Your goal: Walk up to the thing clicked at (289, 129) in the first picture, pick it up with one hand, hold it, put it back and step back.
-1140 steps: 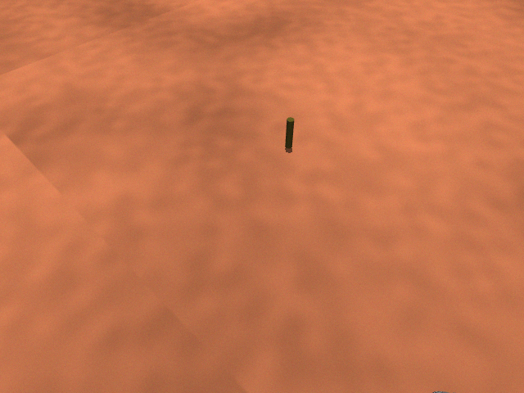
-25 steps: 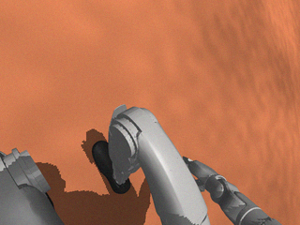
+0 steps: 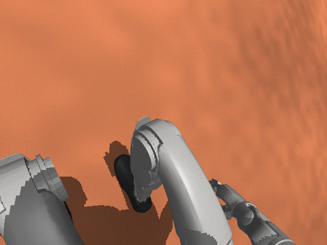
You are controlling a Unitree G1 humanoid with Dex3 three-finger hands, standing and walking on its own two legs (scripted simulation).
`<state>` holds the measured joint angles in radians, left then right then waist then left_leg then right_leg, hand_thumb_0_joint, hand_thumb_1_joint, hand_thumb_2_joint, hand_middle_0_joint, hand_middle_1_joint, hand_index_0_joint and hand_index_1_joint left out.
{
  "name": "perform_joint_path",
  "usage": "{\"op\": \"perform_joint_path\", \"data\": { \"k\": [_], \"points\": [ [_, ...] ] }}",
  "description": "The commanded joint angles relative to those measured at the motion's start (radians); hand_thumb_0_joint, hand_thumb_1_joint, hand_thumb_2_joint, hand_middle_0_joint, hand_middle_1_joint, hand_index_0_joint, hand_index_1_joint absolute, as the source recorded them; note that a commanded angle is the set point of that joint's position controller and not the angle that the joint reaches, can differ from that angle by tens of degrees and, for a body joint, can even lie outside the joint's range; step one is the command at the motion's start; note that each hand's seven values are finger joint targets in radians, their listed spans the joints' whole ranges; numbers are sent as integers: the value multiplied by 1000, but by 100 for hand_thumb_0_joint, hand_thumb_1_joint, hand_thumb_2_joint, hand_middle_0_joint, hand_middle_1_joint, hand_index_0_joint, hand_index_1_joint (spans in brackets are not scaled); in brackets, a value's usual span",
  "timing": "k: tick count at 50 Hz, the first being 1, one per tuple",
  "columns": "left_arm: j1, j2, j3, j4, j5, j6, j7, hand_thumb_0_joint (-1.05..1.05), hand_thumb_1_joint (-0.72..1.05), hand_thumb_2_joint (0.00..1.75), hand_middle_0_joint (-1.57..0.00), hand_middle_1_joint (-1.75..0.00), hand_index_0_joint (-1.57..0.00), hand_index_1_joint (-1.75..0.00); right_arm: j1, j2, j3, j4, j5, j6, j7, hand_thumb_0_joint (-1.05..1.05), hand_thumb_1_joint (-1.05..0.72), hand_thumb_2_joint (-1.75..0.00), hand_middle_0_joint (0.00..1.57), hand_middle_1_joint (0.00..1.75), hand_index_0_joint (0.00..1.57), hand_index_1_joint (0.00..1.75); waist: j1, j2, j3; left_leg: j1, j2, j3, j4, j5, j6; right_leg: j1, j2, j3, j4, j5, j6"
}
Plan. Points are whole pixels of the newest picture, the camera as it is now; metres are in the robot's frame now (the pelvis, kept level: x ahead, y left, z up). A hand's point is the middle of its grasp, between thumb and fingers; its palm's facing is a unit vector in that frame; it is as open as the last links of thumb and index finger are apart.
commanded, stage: rise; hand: left
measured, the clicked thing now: out of the picture +0.51 +0.33 -0.23
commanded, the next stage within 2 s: home in 0.04 s
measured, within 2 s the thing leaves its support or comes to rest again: neither
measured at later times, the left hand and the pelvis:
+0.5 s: hand out of the picture +0.38 +0.49 +0.01, palm faces +0.48 -0.71 -0.52, open 16.9 cm; pelvis +0.00 +0.00 +0.06, yaw +7 degrees
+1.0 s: hand out of the picture +0.26 +0.34 +0.19, palm faces +0.44 -0.79 -0.42, open 17.1 cm; pelvis +0.05 -0.01 +0.29, yaw +15 degrees
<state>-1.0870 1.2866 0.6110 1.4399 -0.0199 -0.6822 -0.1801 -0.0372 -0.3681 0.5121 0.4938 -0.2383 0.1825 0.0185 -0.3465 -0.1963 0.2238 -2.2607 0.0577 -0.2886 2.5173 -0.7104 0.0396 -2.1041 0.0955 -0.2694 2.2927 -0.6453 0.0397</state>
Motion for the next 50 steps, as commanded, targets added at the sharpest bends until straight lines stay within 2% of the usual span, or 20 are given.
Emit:
{"op": "perform_joint_path", "data": {
  "k": [1, 5, 10, 14, 18, 21, 24, 26, 29, 31, 34, 35, 37, 39, 42, 43, 44, 46, 49, 50],
  "points": [
    [-208, 259, -19, -125, 96, 100, 59, 0, -45, 6, -5, -7, -6, -6, 159, -320, -147, 14, 37, 42, -1, 0, -81, -88, 20, 30, 20, 30, -49, 627, -612, 511, 61, 34, -338, 214, -29, 249, 23, -22, -195, 182, -61],
    [-233, 415, 52, -245, 175, 229, 114, 0, -46, 5, -6, -8, -7, -6, 213, -309, -185, 14, 60, 73, 14, 0, -84, -89, 20, 30, 20, 30, 8, 711, -732, 617, 59, 43, -348, 326, -28, 221, 14, 0, -176, 222, -62],
    [-201, 419, 104, -398, 212, 351, 162, 0, -52, 7, -5, -6, -5, -6, 262, -281, -251, 15, 83, 96, 30, 0, -90, -90, 20, 30, 20, 30, 82, 804, -815, 684, 48, 77, -404, 337, -41, 203, 9, 30, -180, 201, -69],
    [-45, 231, 63, -446, 207, 423, 175, 0, -47, 10, -6, -7, -6, -7, 283, -268, -318, 8, 117, 87, 41, 0, -90, -90, 20, 30, 20, 30, 115, 769, -815, 711, 46, 71, -487, 261, -52, 143, 1, 31, -198, 152, -74],
    [118, 42, -6, -594, 174, 482, 180, 0, -43, 12, -6, -7, -6, -7, 301, -240, -395, 10, 165, 73, 46, 0, -90, -90, 20, 30, 20, 30, 174, 692, -875, 694, 30, 97, -559, 190, -46, 163, -8, 56, -257, 120, -78],
    [229, -30, -28, -780, 151, 524, 184, 0, -43, 13, -6, -7, -6, -7, 292, -216, -454, 12, 206, 56, 43, 0, -90, -90, 20, 30, 20, 30, 235, 654, -940, 729, 23, 108, -637, 124, -39, 171, -14, 91, -314, 80, -81],
    [342, -72, -12, -958, 132, 560, 201, 0, -42, 13, -6, -7, -7, -7, 303, -188, -510, 15, 239, 48, 34, 0, -90, -90, 20, 30, 20, 30, 274, 595, -1040, 808, 14, 124, -717, 115, -29, 271, -17, 132, -399, 80, -78],
    [435, -111, -9, -1048, 117, 580, 217, 0, -41, 13, -7, -8, -7, -8, 293, -164, -523, 2, 259, 40, 20, 0, -90, -90, 20, 30, 20, 30, 282, 532, -1035, 821, 10, 123, -777, 78, -18, 343, -21, 143, -463, 68, -76],
    [515, -188, -30, -1155, 98, 600, 246, 0, -39, 15, -7, -8, -7, -8, 286, -124, -541, 3, 269, 16, -6, 0, -90, -90, 20, 30, 20, 30, 289, 481, -1067, 886, 0, 154, -825, 129, -11, 486, -26, 171, -563, 107, -75],
    [614, -295, -81, -1113, 90, 621, 261, 0, -43, 12, -6, -7, -6, -7, 264, -101, -543, 4, 273, -7, -23, 0, -90, -90, 20, 30, 20, 30, 281, 441, -981, 909, -2, 162, -873, 106, -9, 510, -30, 183, -631, 81, -76],
    [610, -356, -118, -1130, 82, 626, 285, 0, -47, 10, -6, -7, -6, -7, 244, -81, -546, 2, 275, -40, -48, 0, -90, -90, 20, 30, 20, 30, 270, 436, -941, 954, -8, 184, -941, 86, -8, 592, -37, 203, -723, 57, -76],
    [623, -363, -116, -1146, 78, 627, 294, 0, -46, 11, -6, -7, -6, -7, 255, -78, -550, 3, 275, -50, -57, 0, -90, -90, 20, 30, 20, 30, 274, 426, -955, 991, -11, 197, -953, 135, -8, 645, -40, 209, -754, 92, -76],
    [722, -452, -161, -1065, 69, 644, 301, 0, -50, 8, -6, -6, -6, -6, 252, -62, -552, 0, 276, -73, -70, 0, -90, -90, 20, 30, 20, 30, 271, 373, -918, 1015, -19, 228, -969, 224, -3, 722, -41, 222, -817, 160, -74],
    [734, -533, -211, -1048, 58, 653, 306, 0, -48, 9, -6, -6, -6, -6, 250, -49, -549, -4, 278, -96, -82, 0, -90, -90, 20, 30, 20, 30, 265, 366, -882, 1063, -22, 233, -1020, 250, -5, 776, -47, 229, -872, 185, -73],
    [759, -549, -221, -1070, 49, 669, 318, 0, -51, 8, -6, -6, -6, -6, 267, -50, -561, -12, 280, -126, -96, 0, -90, -90, 20, 30, 20, 30, 279, 342, -902, 1160, -25, 243, -1081, 345, -5, 911, -55, 245, -956, 279, -67],
    [808, -591, -246, -1041, 46, 679, 320, 0, -53, 7, -5, -6, -5, -6, 264, -41, -555, -13, 283, -134, -97, 0, -90, -90, 20, 30, 20, 30, 282, 337, -877, 1194, -25, 241, -1115, 368, -8, 933, -55, 237, -973, 296, -69],
    [875, -649, -278, -999, 41, 691, 320, 0, -53, 7, -5, -6, -5, -6, 269, -35, -553, -6, 282, -144, -99, 0, -90, -90, 20, 30, 20, 30, 283, 333, -838, 1222, -24, 240, -1144, 384, -11, 946, -55, 232, -994, 304, -69],
    [855, -623, -265, -1074, 36, 699, 333, 0, -52, 7, -5, -6, -5, -6, 273, -32, -555, -21, 286, -156, -108, 0, -90, -90, 20, 30, 20, 30, 300, 337, -842, 1272, -30, 246, -1210, 377, -13, 1035, -61, 240, -1061, 306, -68],
    [958, -679, -301, -1097, 29, 726, 347, 0, -52, 7, -5, -6, -5, -6, 276, -17, -549, -37, 289, -173, -117, 0, -90, -90, 20, 30, 20, 30, 300, 305, -803, 1331, -35, 256, -1286, 394, -12, 1165, -67, 249, -1147, 341, -64],
    [1029, -726, -328, -1059, 25, 739, 349, 0, -51, 8, -6, -6, -6, -6, 267, -8, -543, -42, 290, -179, -121, 0, -90, -90, 20, 30, 20, 30, 299, 295, -763, 1349, -35, 254, -1315, 405, -12, 1189, -66, 245, -1167, 347, -64]
  ]
}}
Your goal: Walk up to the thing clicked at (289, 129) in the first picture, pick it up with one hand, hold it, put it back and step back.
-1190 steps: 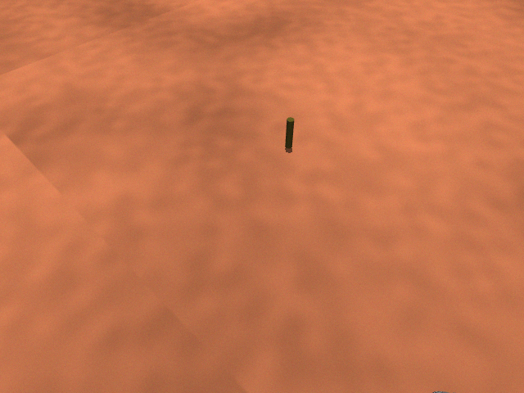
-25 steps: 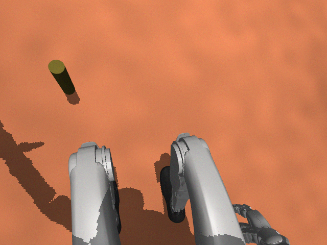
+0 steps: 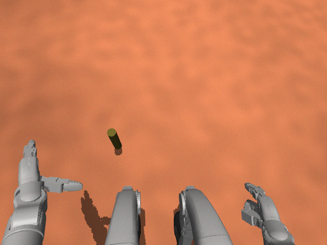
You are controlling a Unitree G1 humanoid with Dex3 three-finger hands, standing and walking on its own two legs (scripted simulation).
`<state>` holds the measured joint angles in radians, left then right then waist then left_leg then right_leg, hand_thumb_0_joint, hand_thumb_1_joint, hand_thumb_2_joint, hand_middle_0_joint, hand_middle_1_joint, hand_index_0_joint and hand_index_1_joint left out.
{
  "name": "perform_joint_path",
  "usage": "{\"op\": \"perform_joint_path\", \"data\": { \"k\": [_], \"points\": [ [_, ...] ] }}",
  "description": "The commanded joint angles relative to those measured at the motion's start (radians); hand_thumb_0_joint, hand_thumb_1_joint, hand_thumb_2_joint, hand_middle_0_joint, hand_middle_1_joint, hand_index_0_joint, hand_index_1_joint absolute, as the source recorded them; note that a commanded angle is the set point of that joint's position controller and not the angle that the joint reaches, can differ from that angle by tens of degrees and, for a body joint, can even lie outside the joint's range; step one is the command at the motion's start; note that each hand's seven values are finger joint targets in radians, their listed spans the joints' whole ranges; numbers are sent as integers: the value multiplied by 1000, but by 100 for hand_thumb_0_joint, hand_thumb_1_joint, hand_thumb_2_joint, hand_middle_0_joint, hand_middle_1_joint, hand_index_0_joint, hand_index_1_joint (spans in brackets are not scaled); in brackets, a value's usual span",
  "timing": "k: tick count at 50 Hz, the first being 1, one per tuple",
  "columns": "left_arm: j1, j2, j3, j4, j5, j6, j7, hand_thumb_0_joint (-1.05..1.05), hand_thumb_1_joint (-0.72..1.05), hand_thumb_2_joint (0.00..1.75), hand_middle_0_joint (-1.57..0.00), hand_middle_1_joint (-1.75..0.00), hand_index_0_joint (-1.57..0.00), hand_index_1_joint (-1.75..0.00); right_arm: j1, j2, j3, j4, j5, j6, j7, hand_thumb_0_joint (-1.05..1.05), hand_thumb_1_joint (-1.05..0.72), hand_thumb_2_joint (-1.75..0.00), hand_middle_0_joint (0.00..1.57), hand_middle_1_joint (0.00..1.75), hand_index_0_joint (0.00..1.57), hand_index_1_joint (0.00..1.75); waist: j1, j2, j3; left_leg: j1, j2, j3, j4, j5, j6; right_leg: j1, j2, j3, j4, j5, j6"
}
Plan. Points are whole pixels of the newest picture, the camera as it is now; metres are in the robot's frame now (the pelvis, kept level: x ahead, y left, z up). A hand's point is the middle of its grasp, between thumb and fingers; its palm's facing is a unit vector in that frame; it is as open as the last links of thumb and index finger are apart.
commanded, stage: home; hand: left
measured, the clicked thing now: (115, 139) +0.53 +0.21 -0.51
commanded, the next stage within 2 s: none
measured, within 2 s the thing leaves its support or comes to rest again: neither
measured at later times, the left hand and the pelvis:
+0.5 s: hand (65, 202) +0.21 +0.19 +0.05, palm faces +0.13 -0.95 -0.28, open 17.0 cm; pelvis +0.04 +0.01 +0.11, yaw +2 degrees
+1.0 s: hand (68, 207) +0.20 +0.18 +0.06, palm faces +0.14 -0.95 -0.27, open 17.0 cm; pelvis +0.04 +0.00 +0.11, yaw +2 degrees
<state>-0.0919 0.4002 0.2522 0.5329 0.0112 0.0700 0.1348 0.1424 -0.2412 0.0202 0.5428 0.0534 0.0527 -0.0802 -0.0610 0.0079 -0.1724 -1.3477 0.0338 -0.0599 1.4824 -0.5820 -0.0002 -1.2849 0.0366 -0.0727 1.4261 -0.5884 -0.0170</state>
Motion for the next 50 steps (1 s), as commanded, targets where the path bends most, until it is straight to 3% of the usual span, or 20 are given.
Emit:
{"op": "perform_joint_path", "data": {
  "k": [1, 2, 3, 4, 6, 8, 10, 11, 12, 15, 16, 20, 23, 25, 29, 34, 35, 38, 42, 50],
  "points": [
    [-8, 176, 32, -231, -7, -12, 41, 0, -53, 7, -5, -6, -5, -6, 102, -135, -53, -93, -2, -55, -27, 0, -90, -90, 20, 30, 20, 30, 13, 92, -373, 460, -12, 26, -304, 294, 28, 410, -9, 48, -327, 311, -7],
    [29, 165, 25, -235, -7, -3, 45, 0, -50, 8, -6, -6, -6, -6, 103, -132, -53, -93, -2, -59, -32, 0, -90, -90, 20, 30, 20, 30, 25, 106, -363, 502, -13, 29, -332, 309, 25, 431, -9, 49, -347, 318, -9],
    [74, 131, -3, -229, -8, 9, 46, 0, -50, 8, -6, -6, -6, -6, 97, -129, -51, -105, -3, -64, -35, 0, -90, -90, 20, 30, 20, 30, 13, 107, -328, 522, -13, 29, -362, 300, 23, 447, -8, 47, -376, 305, -9],
    [33, 138, -8, -310, -12, 10, 52, 0, -50, 8, -6, -6, -6, -6, 104, -124, -48, -110, -3, -69, -41, 0, -90, -90, 20, 30, 20, 30, 19, 120, -314, 549, -15, 30, -399, 279, 21, 478, -11, 47, -408, 288, -8],
    [164, 70, -56, -273, -13, 32, 56, 0, -51, 8, -6, -6, -6, -6, 98, -117, -44, -120, -4, -77, -53, 0, -90, -90, 20, 30, 20, 30, 14, 97, -247, 587, -17, 30, -457, 255, 21, 513, -8, 43, -464, 269, -6],
    [222, 35, -86, -317, -16, 47, 60, 0, -49, 9, -6, -6, -6, -6, 101, -112, -43, -138, -6, -87, -63, 0, -90, -90, 20, 30, 20, 30, 16, 102, -225, 637, -17, 28, -506, 274, 19, 566, -6, 37, -501, 288, -6],
    [197, 61, -89, -441, -17, 55, 68, 0, -49, 9, -6, -6, -6, -6, 112, -108, -45, -138, -9, -95, -73, 0, -90, -90, 20, 30, 20, 30, 27, 118, -223, 689, -17, 32, -549, 289, 16, 611, -7, 36, -536, 301, -7],
    [300, -11, -143, -400, -17, 70, 65, 0, -47, 10, -6, -7, -6, -7, 104, -101, -42, -156, -9, -98, -77, 0, -90, -90, 20, 30, 20, 30, 9, 101, -177, 701, -17, 32, -571, 284, 16, 617, -3, 31, -556, 298, -4],
    [302, -28, -159, -428, -21, 77, 64, 0, -51, 8, -6, -6, -6, -6, 103, -99, -40, -155, -12, -104, -79, 0, -90, -90, 20, 30, 20, 30, 4, 92, -154, 706, -14, 27, -586, 286, 16, 627, -1, 24, -566, 297, -5],
    [411, -42, -185, -546, -24, 97, 65, 0, -47, 10, -6, -7, -6, -7, 92, -94, -42, -194, -11, -117, -92, 0, -90, -90, 20, 30, 20, 30, 24, 66, -126, 744, -17, 27, -631, 287, 18, 679, 1, 18, -610, 293, -3],
    [390, -20, -180, -646, -25, 98, 68, 0, -47, 10, -6, -7, -6, -7, 92, -92, -43, -196, -13, -122, -96, 0, -90, -90, 20, 30, 20, 30, 29, 78, -136, 765, -18, 30, -639, 298, 17, 694, 2, 17, -618, 304, -2],
    [561, -113, -243, -620, -27, 124, 50, 0, -47, 10, -6, -7, -6, -7, 78, -86, -37, -218, -16, -141, -99, 0, -90, -90, 20, 30, 20, 30, 23, 17, -12, 765, -6, 10, -689, 278, 15, 680, 8, 3, -637, 275, -4],
    [520, -56, -197, -730, -24, 119, 45, 0, -46, 11, -6, -7, -6, -7, 73, -88, -39, -236, -21, -152, -104, 0, -90, -90, 20, 30, 20, 30, 31, 33, -26, 780, -16, 27, -691, 278, 17, 708, 3, 16, -662, 272, 1],
    [536, -90, -225, -728, -24, 121, 35, 0, -45, 12, -6, -7, -6, -7, 76, -84, -35, -239, -27, -165, -105, 0, -90, -90, 20, 30, 20, 30, 20, 24, -10, 790, -17, 32, -690, 286, 17, 706, 2, 21, -665, 280, 2],
    [513, -89, -214, -712, -20, 119, 25, 0, -45, 12, -6, -7, -6, -7, 89, -88, -37, -232, -36, -183, -107, 0, -90, -91, 20, 30, 20, 30, 12, 17, -20, 813, -18, 35, -684, 309, 15, 713, -1, 27, -661, 302, 4],
    [521, -96, -220, -732, -22, 123, 25, 0, -45, 12, -6, -7, -6, -7, 88, -83, -32, -228, -38, -198, -108, 0, -90, -91, 20, 30, 20, 30, 28, 40, -46, 830, -29, 45, -677, 346, 13, 743, -7, 33, -670, 343, 6],
    [514, -106, -233, -721, -20, 127, 22, 0, -47, 11, -6, -7, -6, -7, 86, -88, -35, -224, -39, -201, -107, 0, -90, -91, 20, 30, 20, 30, 20, 43, -40, 836, -26, 38, -685, 339, 11, 731, -4, 29, -666, 330, 4],
    [537, -94, -214, -718, -20, 126, 25, 0, -46, 11, -6, -7, -6, -7, 75, -88, -33, -225, -38, -207, -106, 0, -90, -91, 20, 30, 20, 30, 39, 50, -33, 833, -23, 27, -698, 338, 7, 744, -2, 18, -664, 318, 1],
    [533, -97, -217, -707, -20, 127, 21, 0, -46, 12, -6, -7, -6, -7, 84, -89, -36, -220, -40, -209, -108, 0, -90, -91, 20, 30, 20, 30, 31, 32, -53, 841, -23, 34, -679, 391, 9, 754, -2, 23, -661, 373, 3],
    [520, -85, -205, -708, -20, 122, 18, 0, -50, 9, -6, -7, -6, -6, 78, -91, -37, -221, -40, -215, -108, 0, -90, -91, 20, 30, 20, 30, 39, 31, -24, 805, -29, 38, -696, 286, 15, 739, -6, 30, -684, 285, 4]
  ]
}}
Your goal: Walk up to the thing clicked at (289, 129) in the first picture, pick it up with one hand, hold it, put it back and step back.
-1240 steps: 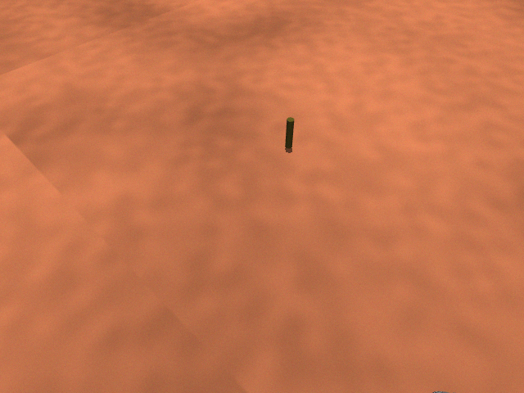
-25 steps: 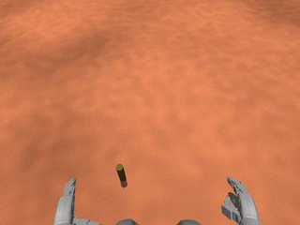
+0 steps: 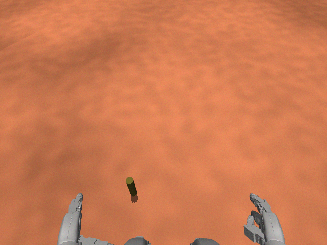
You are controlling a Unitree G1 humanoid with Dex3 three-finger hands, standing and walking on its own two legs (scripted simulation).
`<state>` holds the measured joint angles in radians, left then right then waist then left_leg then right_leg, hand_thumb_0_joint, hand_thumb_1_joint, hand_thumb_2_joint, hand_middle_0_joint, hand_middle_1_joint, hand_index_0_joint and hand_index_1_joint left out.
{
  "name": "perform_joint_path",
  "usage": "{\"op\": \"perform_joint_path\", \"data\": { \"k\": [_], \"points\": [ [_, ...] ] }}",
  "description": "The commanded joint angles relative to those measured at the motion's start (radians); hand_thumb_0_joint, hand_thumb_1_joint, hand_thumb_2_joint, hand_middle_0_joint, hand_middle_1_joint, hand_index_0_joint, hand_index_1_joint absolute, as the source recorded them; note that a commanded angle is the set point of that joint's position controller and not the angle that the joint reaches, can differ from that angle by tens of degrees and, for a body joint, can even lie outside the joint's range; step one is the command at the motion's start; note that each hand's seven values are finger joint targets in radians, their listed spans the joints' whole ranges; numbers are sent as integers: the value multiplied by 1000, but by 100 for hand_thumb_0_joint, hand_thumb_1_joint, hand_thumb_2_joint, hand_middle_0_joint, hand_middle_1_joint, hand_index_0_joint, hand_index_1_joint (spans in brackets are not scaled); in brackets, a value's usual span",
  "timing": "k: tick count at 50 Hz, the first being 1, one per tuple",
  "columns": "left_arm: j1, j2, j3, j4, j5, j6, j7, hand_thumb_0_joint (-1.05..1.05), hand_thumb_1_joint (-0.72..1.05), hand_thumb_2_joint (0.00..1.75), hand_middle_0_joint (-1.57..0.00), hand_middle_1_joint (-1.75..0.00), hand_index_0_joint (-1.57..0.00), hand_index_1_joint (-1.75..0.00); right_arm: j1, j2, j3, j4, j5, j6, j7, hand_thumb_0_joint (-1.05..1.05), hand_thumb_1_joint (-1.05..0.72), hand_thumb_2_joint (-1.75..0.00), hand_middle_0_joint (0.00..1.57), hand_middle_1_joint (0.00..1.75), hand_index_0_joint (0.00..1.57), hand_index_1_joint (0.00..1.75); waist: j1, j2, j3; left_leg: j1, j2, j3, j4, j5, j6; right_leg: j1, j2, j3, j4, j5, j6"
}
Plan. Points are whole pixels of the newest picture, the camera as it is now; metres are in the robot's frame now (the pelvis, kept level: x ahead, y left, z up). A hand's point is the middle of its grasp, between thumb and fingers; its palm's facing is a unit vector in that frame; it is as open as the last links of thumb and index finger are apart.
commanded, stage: home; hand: left
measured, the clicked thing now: (131, 187) +0.50 +0.19 -0.63
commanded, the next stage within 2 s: stand in 1.02 s
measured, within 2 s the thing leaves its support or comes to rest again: neither
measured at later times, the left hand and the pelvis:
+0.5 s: hand (97, 232) +0.16 +0.18 -0.06, palm faces +0.10 -0.96 -0.27, open 17.3 cm; pelvis +0.00 +0.00 +0.00, yaw +0 degrees
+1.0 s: hand (96, 229) +0.17 +0.18 -0.06, palm faces +0.10 -0.96 -0.26, open 17.3 cm; pelvis +0.00 +0.00 +0.00, yaw +0 degrees
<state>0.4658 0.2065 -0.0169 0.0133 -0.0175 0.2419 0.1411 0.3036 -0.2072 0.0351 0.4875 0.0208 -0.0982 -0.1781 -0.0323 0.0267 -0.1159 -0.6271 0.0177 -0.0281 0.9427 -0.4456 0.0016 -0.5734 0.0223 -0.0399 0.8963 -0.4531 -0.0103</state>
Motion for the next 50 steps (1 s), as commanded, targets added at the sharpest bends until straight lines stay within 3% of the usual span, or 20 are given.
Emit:
{"op": "perform_joint_path", "data": {
  "k": [1, 7, 10, 11, 13, 17, 18, 24, 28, 30, 31, 36, 41, 44, 47, 50],
  "points": [
    [-12, 102, 56, -177, 9, -49, 8, 0, -50, 9, -6, -7, -6, -6, -87, -122, -50, -168, -7, -66, -11, 0, -90, -91, 20, 30, 20, 30, 10, -2, -72, 85, -15, 11, -151, 151, 15, 25, 7, -1, -161, 153, 0],
    [-17, 99, 54, -173, 10, -51, 4, 0, -52, 8, -5, -6, -6, -6, -81, -122, -53, -165, -8, -74, -14, 0, -90, -91, 20, 30, 20, 30, 2, -24, -86, 77, -18, 20, -135, 146, 21, 32, 1, 11, -168, 159, 6],
    [-29, 107, 61, -187, 9, -55, 5, 0, -51, 9, -6, -6, -6, -6, -90, -121, -50, -159, -7, -79, -12, 0, -90, -91, 20, 30, 20, 30, 10, -4, -62, 69, -19, 21, -148, 95, 20, 21, -1, 14, -178, 104, 4],
    [-24, 108, 65, -192, 11, -56, 5, 0, -52, 8, -5, -6, -6, -6, -80, -118, -51, -159, -9, -79, -14, 0, -90, -91, 20, 30, 20, 30, 7, -2, -95, 87, -20, 24, -136, 131, 20, 33, -4, 21, -176, 141, 6],
    [-33, 104, 57, -194, 8, -54, 3, 0, -54, 7, -5, -6, -5, -6, -83, -123, -52, -156, -7, -82, -13, 0, -90, -91, 20, 30, 20, 30, 6, -6, -65, 73, -17, 17, -150, 108, 20, 18, 2, 11, -169, 120, 3],
    [-30, 106, 63, -195, 9, -56, 3, 0, -55, 6, -5, -6, -5, -5, -78, -123, -53, -149, -8, -84, -13, 0, -90, -91, 20, 30, 20, 30, 8, 16, -91, 97, -12, 10, -152, 152, 14, 22, 7, 1, -152, 149, -2],
    [-32, 104, 57, -175, 8, -52, 2, 0, -54, 7, -5, -6, -6, -6, -84, -125, -52, -149, -7, -83, -14, 0, -90, -91, 20, 30, 20, 30, 6, 2, -51, 79, -14, 12, -156, 123, 16, 11, 6, 2, -163, 127, 1],
    [-36, 97, 54, -180, 8, -56, 1, 0, -55, 6, -5, -6, -5, -5, -89, -124, -52, -154, -8, -90, -16, 0, -90, -91, 20, 30, 20, 30, 9, -18, -47, 72, -17, 16, -158, 87, 19, 8, 4, 5, -176, 92, 4],
    [-29, 108, 63, -199, 10, -61, 1, 0, -56, 6, -5, -6, -5, -5, -79, -124, -54, -147, -10, -91, -17, 0, -90, -91, 20, 30, 20, 30, 8, -3, -106, 98, -18, 19, -133, 187, 18, 45, 3, 8, -155, 196, 4],
    [-10, 100, 58, -180, 10, -57, 0, 0, -56, 5, -5, -5, -5, -5, -80, -122, -52, -144, -10, -91, -14, 0, -90, -91, 20, 30, 20, 30, 12, 1, -81, 96, -16, 17, -136, 196, 16, 38, 4, 4, -150, 201, 3],
    [-23, 85, 44, -191, 12, -59, 1, 0, -55, 6, -5, -6, -5, -5, -74, -122, -54, -142, -12, -92, -16, 0, -90, -91, 20, 30, 20, 30, -1, 10, -110, 121, -12, 13, -138, 215, 12, 39, 8, 0, -139, 215, 1],
    [-41, 96, 56, -181, 10, -58, 2, 0, -53, 7, -5, -6, -6, -6, -81, -125, -54, -139, -12, -91, -12, 0, -90, -91, 20, 30, 20, 30, 7, 15, -79, 113, -6, -4, -163, 177, 8, 23, 13, -10, -139, 166, -4],
    [-5, 102, 64, -176, 11, -58, 1, 0, -53, 7, -5, -6, -6, -6, -77, -125, -56, -146, -11, -87, -13, 0, -90, -91, 20, 30, 20, 30, 14, -3, -110, 115, -12, 7, -141, 244, 12, 57, 9, -5, -137, 238, -1],
    [-25, 97, 55, -187, 11, -62, 1, 0, -54, 7, -5, -6, -5, -6, -79, -125, -55, -140, -12, -87, -9, 0, -90, -91, 20, 30, 20, 30, 16, 17, -81, 109, -11, 6, -147, 234, 9, 44, 8, -7, -138, 223, -3],
    [-30, 92, 53, -171, 11, -58, 1, 0, -54, 7, -5, -6, -5, -6, -75, -124, -56, -141, -13, -86, -10, 0, -90, -91, 20, 30, 20, 30, 0, -9, -92, 114, -11, 8, -140, 233, 13, 43, 8, -3, -144, 232, 1],
    [-35, 101, 56, -179, 10, -57, 0, 0, -54, 6, -5, -6, -5, -5, -81, -130, -56, -139, -12, -84, -8, 0, -90, -91, 20, 30, 20, 30, 10, 7, -65, 105, -7, -1, -163, 190, 10, 29, 9, -9, -142, 179, -4]
  ]
}}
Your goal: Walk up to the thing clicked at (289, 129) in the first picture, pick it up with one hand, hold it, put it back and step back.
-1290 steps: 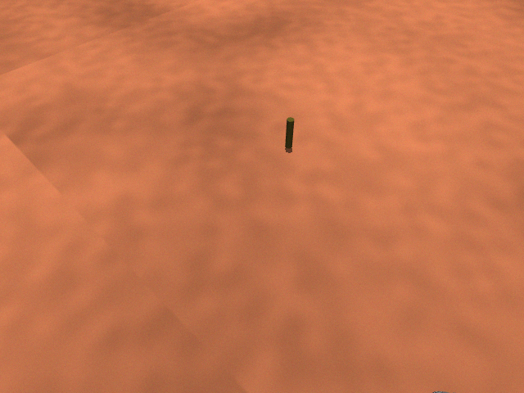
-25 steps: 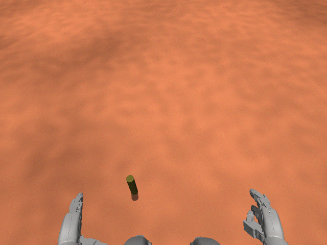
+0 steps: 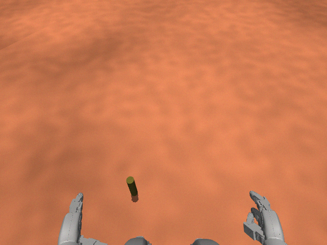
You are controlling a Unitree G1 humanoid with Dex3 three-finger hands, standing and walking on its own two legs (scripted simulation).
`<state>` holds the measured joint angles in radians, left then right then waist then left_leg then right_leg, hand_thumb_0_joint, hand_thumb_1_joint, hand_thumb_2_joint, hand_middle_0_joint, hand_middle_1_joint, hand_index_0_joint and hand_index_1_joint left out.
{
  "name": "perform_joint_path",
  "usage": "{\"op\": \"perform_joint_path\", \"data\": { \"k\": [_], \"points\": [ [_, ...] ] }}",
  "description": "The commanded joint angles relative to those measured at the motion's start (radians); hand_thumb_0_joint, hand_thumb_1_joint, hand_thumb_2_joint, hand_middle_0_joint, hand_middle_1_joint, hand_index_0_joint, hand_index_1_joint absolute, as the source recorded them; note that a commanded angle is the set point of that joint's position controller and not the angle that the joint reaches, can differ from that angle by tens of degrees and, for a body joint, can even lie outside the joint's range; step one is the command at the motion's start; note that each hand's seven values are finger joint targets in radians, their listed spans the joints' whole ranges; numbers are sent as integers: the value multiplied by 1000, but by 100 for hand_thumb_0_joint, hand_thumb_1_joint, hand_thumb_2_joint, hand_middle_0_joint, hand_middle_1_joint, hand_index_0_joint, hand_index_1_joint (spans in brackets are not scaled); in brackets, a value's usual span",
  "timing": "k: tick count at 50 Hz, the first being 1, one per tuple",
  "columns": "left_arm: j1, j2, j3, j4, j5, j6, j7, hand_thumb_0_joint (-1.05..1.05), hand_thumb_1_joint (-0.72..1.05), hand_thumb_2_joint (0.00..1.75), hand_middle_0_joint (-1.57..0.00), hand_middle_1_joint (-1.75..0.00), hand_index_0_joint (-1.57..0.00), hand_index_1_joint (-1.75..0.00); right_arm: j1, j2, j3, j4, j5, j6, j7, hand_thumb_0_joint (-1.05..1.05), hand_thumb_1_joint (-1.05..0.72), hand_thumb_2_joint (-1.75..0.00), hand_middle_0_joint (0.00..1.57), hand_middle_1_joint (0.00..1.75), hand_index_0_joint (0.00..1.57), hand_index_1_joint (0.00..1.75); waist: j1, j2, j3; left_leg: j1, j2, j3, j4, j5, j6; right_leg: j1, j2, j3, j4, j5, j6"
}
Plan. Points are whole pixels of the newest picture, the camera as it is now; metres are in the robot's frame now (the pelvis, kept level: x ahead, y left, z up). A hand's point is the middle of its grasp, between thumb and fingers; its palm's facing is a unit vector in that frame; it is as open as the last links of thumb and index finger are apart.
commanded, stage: home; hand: left
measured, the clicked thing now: (132, 186) +0.49 +0.19 -0.63
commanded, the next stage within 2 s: stand in 0.02 s
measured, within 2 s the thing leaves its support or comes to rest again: neither
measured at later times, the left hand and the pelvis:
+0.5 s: hand (96, 233) +0.16 +0.18 -0.06, palm faces +0.09 -0.96 -0.26, open 10.8 cm; pelvis -0.01 +0.00 +0.00, yaw +0 degrees
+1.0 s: hand out of the picture +0.07 +0.26 -0.11, palm faces +0.00 -0.93 -0.36, open 7.4 cm; pelvis +0.00 +0.01 +0.04, yaw +0 degrees
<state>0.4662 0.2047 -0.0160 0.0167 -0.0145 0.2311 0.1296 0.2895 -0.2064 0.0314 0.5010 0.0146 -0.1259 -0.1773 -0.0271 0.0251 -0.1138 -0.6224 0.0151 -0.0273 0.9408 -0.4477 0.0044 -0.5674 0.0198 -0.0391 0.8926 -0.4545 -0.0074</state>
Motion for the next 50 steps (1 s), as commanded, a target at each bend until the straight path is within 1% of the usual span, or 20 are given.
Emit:
{"op": "perform_joint_path", "data": {
  "k": [1, 2, 6, 8, 9, 16, 18, 19, 24, 25, 27, 28, 29, 31, 35, 37, 44, 47, 49, 50],
  "points": [
    [-18, 96, 54, -184, 7, -48, 10, 0, -52, 8, -5, -6, -6, -6, -65, -126, -53, -156, -6, -57, -10, 0, -90, -91, 20, 30, 20, 30, 8, 12, -93, 107, -6, 3, -152, 212, 7, 37, 11, -9, -140, 199, -8],
    [-20, 111, 72, -181, 6, -49, 11, 0, -53, 7, -5, -6, -6, -6, -68, -125, -52, -158, -5, -53, -10, 0, -90, -90, 20, 30, 20, 30, 11, 1, -88, 95, -11, 8, -148, 199, 11, 38, 7, -5, -151, 192, -4],
    [-33, 93, 48, -178, 7, -46, 10, 0, -54, 7, -5, -6, -5, -5, -67, -125, -49, -156, -6, -58, -10, 0, -90, -91, 20, 30, 20, 30, -1, 5, -76, 103, -8, 9, -153, 185, 10, 26, 9, -4, -149, 182, -5],
    [-33, 102, 58, -190, 5, -48, 11, 0, -38, 23, -20, -22, -20, -21, -71, -126, -50, -159, -4, -58, -9, 0, -90, -90, 20, 30, 20, 30, 5, 9, -77, 94, -10, 8, -156, 166, 11, 25, 7, -3, -154, 164, -6],
    [-37, 104, 60, -185, 6, -47, 12, 0, -30, 31, -20, -30, -20, -29, -71, -125, -48, -158, -4, -59, -10, 0, -90, -90, 20, 30, 20, 30, 5, 1, -63, 94, -9, 10, -158, 152, 12, 21, 6, -2, -157, 150, -5],
    [-34, 99, 54, -184, 8, -52, 12, 0, 26, 87, -20, -30, -20, -30, -69, -129, -53, -162, -5, -64, -13, 0, -90, -90, 20, 30, 20, 30, 4, -4, -77, 92, -9, 6, -162, 146, 12, 20, 9, -8, -149, 144, -6],
    [-8, 108, 67, -167, 9, -53, 12, 0, 42, 90, -20, -30, -20, -30, -68, -120, -45, -161, -4, -62, -12, 0, -90, -90, 20, 30, 20, 30, 14, 19, -75, 89, -12, 7, -161, 150, 10, 18, 8, -6, -151, 145, -8],
    [-27, 100, 52, -197, 9, -55, 10, 0, 50, 90, -20, -30, -20, -30, -64, -126, -51, -166, -6, -63, -14, 0, -90, -90, 20, 30, 20, 30, 4, -2, -98, 105, -9, 9, -152, 174, 12, 27, 8, -3, -149, 169, -6],
    [-44, 101, 55, -186, 6, -55, 12, 0, 90, 90, -20, -30, -20, -30, -66, -123, -47, -160, -4, -67, -12, 0, -90, -90, 20, 30, 20, 30, 3, 1, -65, 86, -11, 11, -160, 122, 14, 14, 6, 0, -160, 123, -4],
    [-34, 106, 62, -195, 8, -57, 14, 0, 90, 90, -20, -30, -20, -30, -68, -123, -49, -159, -6, -67, -15, 0, -90, -90, 20, 30, 20, 30, 7, 11, -95, 96, -12, 10, -154, 155, 13, 34, 5, 0, -154, 155, -6],
    [-20, 101, 54, -179, 7, -54, 12, 0, 90, 90, -20, -30, -20, -30, -72, -128, -49, -159, -4, -68, -12, 0, -90, -90, 20, 30, 20, 30, 9, 14, -69, 91, -8, 5, -164, 141, 10, 13, 8, -5, -149, 136, -8],
    [-202, 231, 103, 172, 107, -153, -36, 0, 90, 90, -20, -30, -20, -30, -145, -243, -90, 69, -129, 5, 47, 0, -90, -90, 20, 30, 20, 30, 44, -25, 83, 130, 25, -71, -217, 255, 44, 133, -84, 118, -192, 175, -54],
    [-167, 248, 112, 265, 124, -192, -61, 0, 90, 90, -20, -30, -20, -30, -108, -236, -102, 107, -131, 36, 80, 0, -90, -90, 20, 30, 20, 30, 42, -74, 16, 164, 24, -48, -200, 207, 66, 154, -109, 145, -217, 162, -76],
    [-181, 260, 98, 337, 99, -239, -87, 0, 90, 90, -20, -30, -20, -30, -115, -239, -104, 121, -104, 53, 112, 0, -90, -90, 20, 30, 20, 30, 30, -49, -2, 210, 20, -78, -223, 204, 70, 179, -115, 181, -233, 193, -83],
    [-244, 258, 89, 490, 62, -261, -101, 0, 90, 90, -20, -30, -20, -30, -135, -243, -110, 183, -69, 57, 153, 0, -90, -90, 20, 30, 20, 30, 44, -10, 3, 283, 28, -93, -316, 241, 62, 208, -100, 134, -260, 231, -47],
    [-258, 255, 85, 575, 57, -268, -100, 0, 90, 90, -20, -30, -20, -30, -144, -246, -105, 227, -71, 61, 159, 0, -90, -90, 20, 30, 20, 30, 45, -3, 15, 312, 40, -106, -352, 318, 58, 247, -95, 122, -268, 284, -35],
    [-294, 271, 76, 774, 47, -273, -88, 0, 90, 90, -20, -30, -20, -30, -146, -252, -99, 358, -59, 84, 158, 0, -90, -90, 20, 30, 20, 30, 36, -15, 48, 422, 43, -100, -448, 410, 43, 345, -120, 126, -399, 385, -30],
    [-309, 288, 73, 840, 44, -270, -86, 0, 90, 90, -20, -30, -20, -30, -141, -267, -95, 408, -52, 93, 156, 0, -90, -90, 20, 30, 20, 30, 28, -23, 77, 444, 53, -105, -511, 408, 37, 379, -122, 122, -448, 368, -21],
    [-312, 288, 70, 880, 42, -265, -85, 0, 90, 90, -20, -30, -20, -30, -157, -275, -93, 437, -50, 97, 154, 0, -90, -90, 20, 30, 20, 30, 37, -7, 81, 464, 63, -113, -546, 411, 38, 401, -123, 116, -475, 348, -18],
    [-310, 286, 65, 900, 41, -262, -86, 0, 90, 90, -20, -30, -20, -30, -161, -286, -93, 453, -48, 98, 153, 0, -90, -90, 20, 30, 20, 30, 39, 1, 113, 455, 65, -120, -574, 370, 34, 395, -118, 113, -495, 308, -14]
  ]
}}
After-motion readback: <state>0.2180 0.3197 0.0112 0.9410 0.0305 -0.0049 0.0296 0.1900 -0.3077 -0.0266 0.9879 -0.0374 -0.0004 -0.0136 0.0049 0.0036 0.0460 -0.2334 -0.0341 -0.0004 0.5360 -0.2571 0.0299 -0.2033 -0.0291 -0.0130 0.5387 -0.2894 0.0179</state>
